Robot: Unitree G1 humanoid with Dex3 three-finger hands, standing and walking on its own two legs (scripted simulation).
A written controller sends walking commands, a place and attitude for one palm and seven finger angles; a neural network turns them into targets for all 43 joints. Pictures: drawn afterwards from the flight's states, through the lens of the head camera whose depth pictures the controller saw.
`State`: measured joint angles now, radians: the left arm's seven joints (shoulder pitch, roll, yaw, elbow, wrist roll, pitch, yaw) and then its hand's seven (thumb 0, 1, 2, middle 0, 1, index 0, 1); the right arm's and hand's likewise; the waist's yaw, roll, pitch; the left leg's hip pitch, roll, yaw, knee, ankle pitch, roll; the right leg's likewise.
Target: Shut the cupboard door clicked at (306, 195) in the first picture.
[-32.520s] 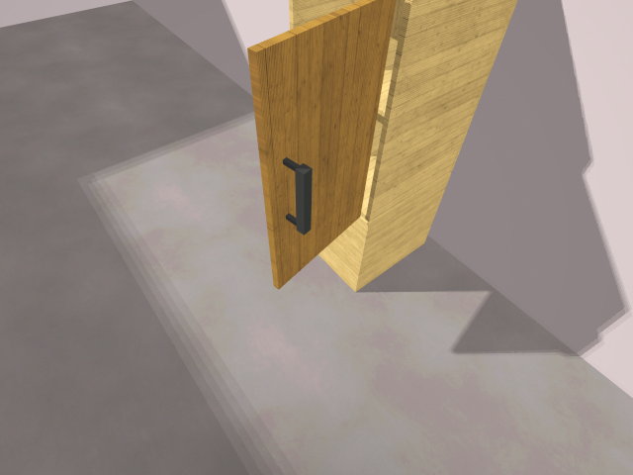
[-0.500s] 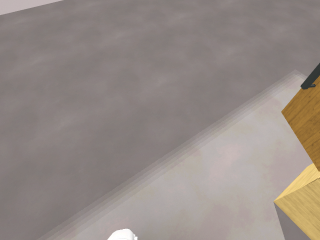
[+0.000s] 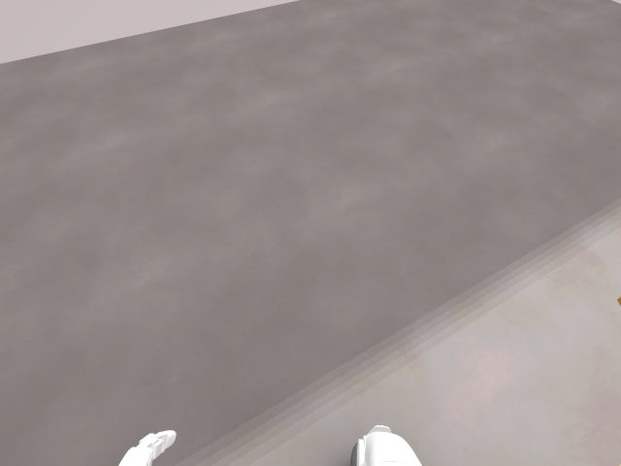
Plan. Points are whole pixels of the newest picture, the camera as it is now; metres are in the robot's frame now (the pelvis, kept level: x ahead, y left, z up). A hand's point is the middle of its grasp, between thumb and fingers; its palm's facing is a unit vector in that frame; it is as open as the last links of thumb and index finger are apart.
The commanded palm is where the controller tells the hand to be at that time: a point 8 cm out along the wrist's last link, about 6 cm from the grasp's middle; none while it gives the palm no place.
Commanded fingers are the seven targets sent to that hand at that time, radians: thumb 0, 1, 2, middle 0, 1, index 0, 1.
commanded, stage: walk to a spot facing it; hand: left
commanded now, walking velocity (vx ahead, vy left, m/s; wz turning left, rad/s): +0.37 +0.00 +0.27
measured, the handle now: out of the picture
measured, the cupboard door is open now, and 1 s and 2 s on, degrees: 62 62 62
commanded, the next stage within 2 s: turn to face it in 0.46 s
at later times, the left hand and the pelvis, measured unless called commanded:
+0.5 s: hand out of the picture +0.15 +0.16 -0.17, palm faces +0.29 -0.94 -0.19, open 7.3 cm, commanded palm none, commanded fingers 0.00 0.90 0.90 -0.20 -0.30 -0.20 -0.30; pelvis +0.20 -0.02 +0.00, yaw +15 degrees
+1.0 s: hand (169, 336) +0.35 +0.26 -0.16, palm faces +0.21 -0.96 -0.20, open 7.4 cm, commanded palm none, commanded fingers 0.00 0.90 0.90 -0.20 -0.30 -0.20 -0.30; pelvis +0.32 +0.06 +0.00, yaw +9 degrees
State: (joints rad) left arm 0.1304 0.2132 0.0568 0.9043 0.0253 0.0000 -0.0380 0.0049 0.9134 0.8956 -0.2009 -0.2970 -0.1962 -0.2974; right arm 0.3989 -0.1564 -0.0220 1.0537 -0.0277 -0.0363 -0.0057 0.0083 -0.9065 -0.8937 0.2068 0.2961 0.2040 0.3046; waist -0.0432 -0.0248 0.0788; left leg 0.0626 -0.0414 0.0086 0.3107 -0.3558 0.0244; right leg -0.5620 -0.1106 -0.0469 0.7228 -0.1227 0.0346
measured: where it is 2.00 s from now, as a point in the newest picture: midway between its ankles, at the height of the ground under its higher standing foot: (279, 409)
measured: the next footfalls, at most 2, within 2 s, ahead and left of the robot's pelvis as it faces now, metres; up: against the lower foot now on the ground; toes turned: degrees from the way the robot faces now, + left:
right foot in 0.08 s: +0.19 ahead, -0.13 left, +0.00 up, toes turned -4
left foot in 0.60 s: +0.34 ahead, +0.15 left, +0.00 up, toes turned +25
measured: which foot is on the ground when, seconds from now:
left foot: down 0.00-0.08, up 0.10-0.58, down 0.60-1.00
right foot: up 0.00-0.06, down 0.08-0.60, up 0.62-1.00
